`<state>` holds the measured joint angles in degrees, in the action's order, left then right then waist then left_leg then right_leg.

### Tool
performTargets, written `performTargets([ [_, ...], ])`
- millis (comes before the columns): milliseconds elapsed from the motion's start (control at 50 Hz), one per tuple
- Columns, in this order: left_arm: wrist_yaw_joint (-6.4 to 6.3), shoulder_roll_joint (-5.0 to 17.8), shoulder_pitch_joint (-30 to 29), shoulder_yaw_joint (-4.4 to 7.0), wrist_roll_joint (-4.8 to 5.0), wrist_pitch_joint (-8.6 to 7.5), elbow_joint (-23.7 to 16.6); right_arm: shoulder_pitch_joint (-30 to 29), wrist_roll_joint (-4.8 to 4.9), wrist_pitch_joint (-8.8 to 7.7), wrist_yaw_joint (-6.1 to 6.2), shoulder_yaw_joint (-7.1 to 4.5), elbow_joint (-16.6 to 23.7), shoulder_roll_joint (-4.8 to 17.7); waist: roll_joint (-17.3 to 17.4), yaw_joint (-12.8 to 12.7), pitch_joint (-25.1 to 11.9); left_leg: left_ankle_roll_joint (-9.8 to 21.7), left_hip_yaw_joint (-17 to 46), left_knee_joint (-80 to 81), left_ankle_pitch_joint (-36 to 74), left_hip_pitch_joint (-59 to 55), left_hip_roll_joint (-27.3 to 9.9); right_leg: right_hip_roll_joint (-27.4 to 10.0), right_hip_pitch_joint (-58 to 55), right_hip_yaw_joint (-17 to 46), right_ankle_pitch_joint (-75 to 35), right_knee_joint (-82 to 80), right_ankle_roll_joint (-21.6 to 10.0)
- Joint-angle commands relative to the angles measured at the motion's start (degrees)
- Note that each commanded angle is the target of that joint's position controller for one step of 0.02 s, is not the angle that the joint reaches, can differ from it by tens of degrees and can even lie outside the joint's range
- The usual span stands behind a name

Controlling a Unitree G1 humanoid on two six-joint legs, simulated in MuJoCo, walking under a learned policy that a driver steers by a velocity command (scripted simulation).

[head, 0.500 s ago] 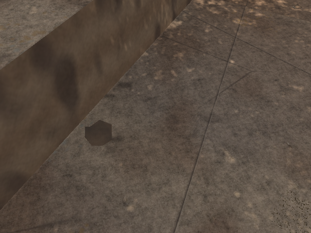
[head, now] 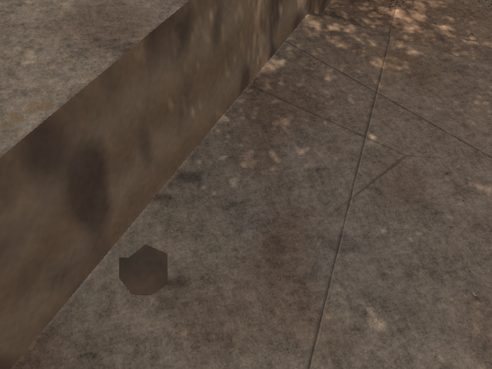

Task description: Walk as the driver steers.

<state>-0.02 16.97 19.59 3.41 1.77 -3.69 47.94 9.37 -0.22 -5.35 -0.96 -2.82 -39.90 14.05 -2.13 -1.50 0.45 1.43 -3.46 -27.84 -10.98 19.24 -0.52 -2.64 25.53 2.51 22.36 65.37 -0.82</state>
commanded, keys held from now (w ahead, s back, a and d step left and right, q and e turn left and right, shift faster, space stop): w+e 1.00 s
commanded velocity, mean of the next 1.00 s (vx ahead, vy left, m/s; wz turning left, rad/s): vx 0.50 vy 0.00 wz -0.55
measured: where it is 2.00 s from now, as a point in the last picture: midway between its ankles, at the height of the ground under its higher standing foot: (415, 251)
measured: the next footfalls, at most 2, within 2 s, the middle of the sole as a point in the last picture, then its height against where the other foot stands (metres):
right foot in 0.40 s outside the picture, level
left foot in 0.88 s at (290, 304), level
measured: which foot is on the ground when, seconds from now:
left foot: down 0.00-0.38, up 0.40-0.86, down 0.88-1.00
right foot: up 0.00-0.38, down 0.40-0.90, up 0.92-1.00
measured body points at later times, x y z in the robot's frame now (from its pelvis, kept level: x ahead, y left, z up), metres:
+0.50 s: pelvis +0.25 -0.09 -0.01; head +0.29 -0.11 +0.43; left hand +0.48 +0.13 -0.11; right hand +0.25 -0.38 -0.13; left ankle +0.16 +0.10 -0.64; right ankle +0.30 -0.17 -0.74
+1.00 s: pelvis +0.52 -0.14 -0.01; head +0.55 -0.15 +0.44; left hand +0.75 +0.05 -0.12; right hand +0.53 -0.46 -0.09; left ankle +0.63 -0.08 -0.74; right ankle +0.36 -0.19 -0.65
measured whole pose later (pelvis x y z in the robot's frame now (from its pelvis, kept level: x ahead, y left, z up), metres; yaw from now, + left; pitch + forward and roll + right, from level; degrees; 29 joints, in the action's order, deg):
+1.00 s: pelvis +0.52 -0.14 -0.01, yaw -35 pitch +2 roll +1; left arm -0.9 17.1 19.8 3.7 1.5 -1.2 40.6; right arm 7.3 -0.3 -6.4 -1.1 -3.3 -40.6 15.3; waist -2.1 -1.5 0.4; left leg 1.2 -1.3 -29.0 -10.1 20.9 2.0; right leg 2.7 21.3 7.1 25.1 66.3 -1.5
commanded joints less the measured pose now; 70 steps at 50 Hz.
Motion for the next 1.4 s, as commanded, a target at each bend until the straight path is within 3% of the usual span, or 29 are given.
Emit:
performTargets([
  [20,0.09,3.5,-0.5,1.31,-0.17,0.55,-4.8,2.4,-0.49,-1.1,-0.06,-1.9,0.5,5.7,9.4,1.2,-1.9,9.3,14.4,17.5,4.9,-11.9,-15.1,-5.3,13.3,3.3,-6.2,2.0,0.4],
  [80,0.11,2.3,-2.4,1.26,-0.42,1.67,-6.3,2.4,-0.72,-1.79,0.46,-2.61,-1.3,7.1,6.6,0.4,-0.3,9.9,7.6,19.5,12.5,-10.9,-15.2,-5.5,15.3,4.0,-11.6,-1.1,1.6],
  [180,1.61,0.8,-10.7,0.43,-0.62,1.47,-9.4,4.5,-0.32,-1.19,1.64,-3.31,-3.7,9.6,5.1,3.0,2.1,8.3,-1.1,20.1,13.8,-13.6,-14.4,-4.6,15.3,1.1,-23.8,-17.0,1.1],
  [300,3.58,1.5,-19.2,0.27,-0.52,1.49,-14.3,8.3,1.1,0.75,1.77,-4.28,-6.3,12.5,5.1,5.5,4.9,6.3,-5.7,16.2,18.3,-22.4,-17.0,-2.9,15.0,-4.2,-18.4,-26.9,-2.3],
  [340,3.76,3.2,-17.0,1.17,-0.65,1.73,-14.8,7.5,1.59,1.47,1.89,-4.74,-6.2,14.3,7.1,3.2,2.2,5.0,-7.7,9.2,36.5,-23.9,-16.9,0.6,8.6,-7.6,-12.4,-27.5,-4.6],
  [380,3.11,7.6,-3.0,3.89,-0.47,2.02,-11.6,6.2,2.09,2.32,2.17,-4.65,-5.9,14.6,6.5,-4.9,-5.6,2.5,-10.6,-10.4,47.8,-19.8,-13.8,6.4,-11.1,-10.3,-13.6,-32.1,-8.1],
  [400,1.87,12.8,6.1,6.02,-0.41,2.62,-9.5,7.3,0.79,1.94,2.35,-3.66,-4.9,12.2,0.4,-8.3,-10.9,-0.4,-10.7,-28.2,31.0,-5.5,-11.4,1.0,-29.0,0.3,-15.7,-33.3,-11.3],
  [420,1.56,19.1,3.1,6.47,-0.2,2.11,-10.2,12.2,-1.28,0.31,1.66,-0.95,-1.4,3.4,-14.6,-0.3,-14.9,-3.9,-4.3,-47.9,-21.9,19.9,0.7,-13.3,-45.2,33.8,-6.8,-40.2,-21.6],
  [440,1.99,14.6,5.3,5.12,-0.56,1.15,-12.0,6.5,1.02,-1.95,0.87,-1.47,-0.8,8.3,-7.7,-5.1,-22.1,-2.9,8.6,-53.6,-23.2,25.5,1.2,-16.9,-47.9,45.6,-0.6,-48.3,-23.4],
  [460,2.21,11.2,3.6,4.15,-0.95,0.36,-11.2,1.5,2.96,-2.85,0.5,-2.11,0.8,10.6,-4.6,-5.5,-14.0,-1.5,8.6,-52.5,-17.6,30.1,-1.3,-15.4,-43.3,37.4,-4.8,-48.8,-20.4],
  [500,1.96,7.6,-3.7,2.98,-0.84,0.07,-12.3,1.0,0.59,-3.25,1.29,-2.04,-0.1,10.0,1.0,-0.5,-6.3,-0.9,8.4,-42.7,-9.6,23.9,-5.6,-10.5,-26.8,24.5,-15.9,-48.5,-16.6],
  [520,1.72,6.1,-6.1,2.4,-1.54,0.05,-13.4,2.2,0.05,-2.57,1.3,-2.47,-0.5,10.5,0.3,1.5,-5.3,-1.0,8.9,-40.1,-7.6,19.6,-6.8,-8.9,-21.5,21.2,-20.6,-49.7,-16.0],
  [600,0.55,7.7,-5.4,2.79,-1.26,-0.42,-13.1,0.8,-0.87,-0.41,1.37,-2.01,0.4,7.9,0.6,2.7,-3.1,-4.0,7.1,-30.2,-2.0,16.8,-5.6,-6.3,-13.2,15.3,-28.8,-52.4,-16.5],
  [700,-0.68,8.6,-1.2,3.09,-0.57,0.26,-11.2,-9.9,-0.33,-0.74,0.55,-0.79,3.0,5.6,-2.1,-1.4,-0.7,-5.1,6.5,-9.2,14.9,13.2,-1.5,-2.4,-11.2,12.1,-21.6,-51.4,-12.4],
  [800,-0.99,8.3,2.1,3.17,-0.15,1.04,-9.6,-13.8,0.58,-1.89,-0.62,-1.49,4.7,8.0,-3.5,-2.4,-0.2,-3.5,8.2,-0.8,12.7,10.1,0.5,-5.0,-16.9,19.2,-17.0,-46.1,-11.1],
  [860,-1.17,7.6,0.2,3.06,-0.34,1.66,-10.0,-7.0,0.68,-2.71,-0.47,-2.73,3.3,9.8,-5.8,1.6,-2.1,-0.7,6.9,3.0,7.6,0.5,1.2,-4.1,-18.0,21.9,-20.8,-39.7,-9.1],
  [880,-1.0,5.3,-0.5,2.24,-0.62,1.55,-10.7,-1.0,-0.06,-3.01,-0.08,-3.59,2.3,11.6,-4.7,4.6,-6.8,1.6,8.9,2.8,7.7,-10.4,-2.0,-1.2,-15.2,19.4,-22.4,-31.5,-7.2],
  [900,-0.93,2.0,0.1,0.98,-1.78,1.36,-12.0,8.2,-0.68,-2.9,0.47,-4.44,1.5,15.0,2.8,7.8,-15.2,5.1,19.4,2.0,5.2,-25.8,-12.5,3.1,-6.9,13.7,-11.1,-14.8,-4.8],
  [920,-0.94,0.4,8.1,0.39,0.37,0.89,-13.5,11.5,-1.0,-2.09,-0.05,-5.17,-0.7,18.0,23.5,3.4,-19.8,13.8,46.6,8.2,-9.2,-40.0,-23.4,8.9,13.4,8.2,12.8,1.5,-1.7],
  [940,-1.15,6.7,7.0,1.45,0.82,1.0,-11.5,9.4,0.34,-1.81,-0.24,-3.88,0.6,12.0,15.3,4.8,-14.2,12.3,47.2,10.5,-20.2,-36.5,-23.0,4.0,19.6,9.6,10.0,8.3,-0.8],
  [960,-1.04,9.2,0.8,2.21,0.28,1.33,-12.2,7.2,0.49,-1.35,0.1,-3.04,1.1,8.9,9.8,6.2,-7.6,9.9,37.5,10.9,-17.8,-29.7,-20.5,2.2,20.7,7.8,4.4,9.5,-0.3],
  [980,-1.05,8.4,-1.8,2.22,-0.3,1.59,-12.7,4.7,-0.06,-0.98,0.18,-2.55,1.3,8.2,5.9,5.1,-4.1,8.7,30.6,11.9,-10.3,-23.0,-18.1,0.3,18.6,6.3,0.4,8.4,0.0],
  [1000,-0.8,7.6,-3.6,2.35,-0.79,1.6,-13.4,3.2,-0.28,-0.76,0.28,-2.22,0.8,7.2,5.7,4.2,-1.3,8.5,25.8,13.2,-4.7,-18.3,-16.1,-1.2,17.6,6.1,-2.1,5.9,0.2],
  [1040,-0.15,5.4,-2.8,2.17,-0.02,2.07,-13.6,2.5,-0.48,-1.08,0.49,-2.01,0.1,6.6,8.5,2.6,-0.5,8.1,18.6,15.9,0.5,-13.6,-13.8,-3.1,14.0,4.8,-4.3,3.3,0.2],
  [1080,-0.01,3.7,-4.0,1.77,-0.1,2.54,-14.4,3.0,-0.11,-1.53,0.52,-2.39,-1.1,7.7,8.0,2.4,0.2,9.2,14.2,17.8,4.9,-12.6,-14.0,-3.8,15.2,3.9,-6.0,1.1,0.8],
  [1240,1.71,1.5,-14.7,0.67,-0.54,1.85,-17.4,5.1,0.41,-0.42,1.12,-2.97,-4.7,11.4,5.4,5.8,2.8,7.5,-1.0,18.7,15.8,-16.8,-13.1,-3.2,14.5,-1.0,-23.9,-20.9,0.8],
  [1320,2.78,1.3,-19.1,0.37,-0.35,1.58,-19.7,9.0,1.82,0.67,0.71,-3.29,-7.4,13.4,5.4,6.4,4.7,7.4,-2.2,17.4,20.5,-21.6,-15.7,-1.2,11.8,-3.3,-18.3,-28.5,-1.9],
  [1360,2.82,3.2,-17.0,1.27,-0.87,1.62,-19.8,8.6,2.44,1.21,0.81,-3.68,-8.0,15.2,7.1,3.6,2.7,6.7,-3.6,11.9,37.2,-24.1,-16.4,1.8,5.8,-5.6,-12.8,-30.9,-4.2],
  [1400,2.15,7.7,-2.5,3.89,-1.21,1.9,-15.7,8.2,2.42,1.88,1.09,-3.07,-8.6,14.7,6.6,-5.2,-6.0,4.3,-7.0,-6.7,47.5,-18.4,-13.5,5.8,-17.2,-7.4,-16.6,-36.2,-7.5],
])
